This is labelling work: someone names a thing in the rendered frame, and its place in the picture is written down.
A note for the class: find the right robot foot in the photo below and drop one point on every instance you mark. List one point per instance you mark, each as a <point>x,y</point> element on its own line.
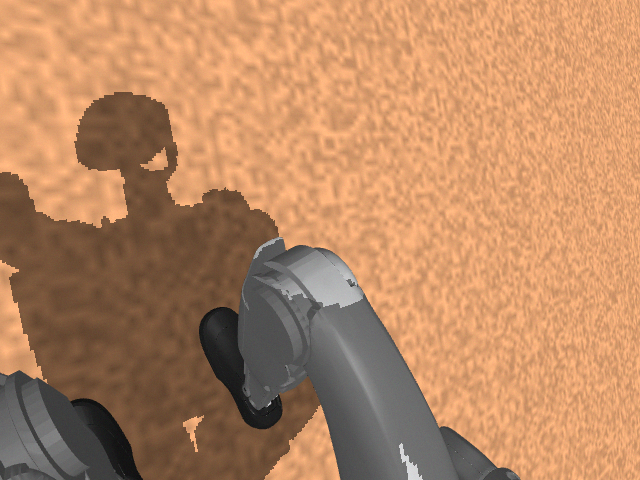
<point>218,332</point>

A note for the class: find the right robot hand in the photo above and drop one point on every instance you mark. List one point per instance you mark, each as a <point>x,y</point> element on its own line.
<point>470,463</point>

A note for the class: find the left robot foot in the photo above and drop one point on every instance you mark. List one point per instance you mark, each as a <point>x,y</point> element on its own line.
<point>109,433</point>

